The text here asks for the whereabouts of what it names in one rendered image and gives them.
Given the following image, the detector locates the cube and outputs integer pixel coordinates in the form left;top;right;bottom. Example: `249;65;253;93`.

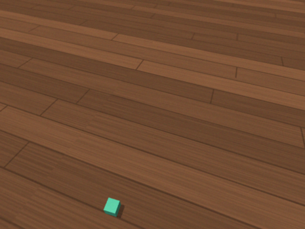
104;198;121;217

